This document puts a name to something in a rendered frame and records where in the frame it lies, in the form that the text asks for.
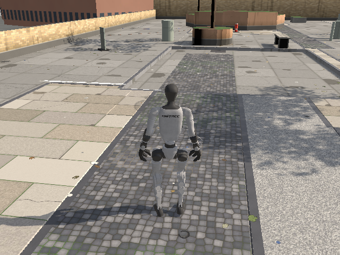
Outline robot left hand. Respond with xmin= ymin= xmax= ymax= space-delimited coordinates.
xmin=139 ymin=149 xmax=151 ymax=162

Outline robot right shin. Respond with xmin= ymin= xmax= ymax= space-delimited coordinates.
xmin=177 ymin=172 xmax=185 ymax=207

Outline robot right hand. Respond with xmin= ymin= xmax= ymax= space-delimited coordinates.
xmin=189 ymin=149 xmax=201 ymax=162

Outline robot right forearm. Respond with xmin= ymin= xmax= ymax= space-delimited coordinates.
xmin=190 ymin=130 xmax=200 ymax=151

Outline left robot upper arm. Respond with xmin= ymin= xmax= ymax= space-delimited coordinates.
xmin=145 ymin=107 xmax=160 ymax=136

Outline robot torso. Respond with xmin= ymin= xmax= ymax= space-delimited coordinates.
xmin=158 ymin=105 xmax=183 ymax=159

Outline right robot upper arm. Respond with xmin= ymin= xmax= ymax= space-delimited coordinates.
xmin=182 ymin=107 xmax=196 ymax=137

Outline robot left forearm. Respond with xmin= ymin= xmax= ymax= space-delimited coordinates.
xmin=140 ymin=128 xmax=150 ymax=150

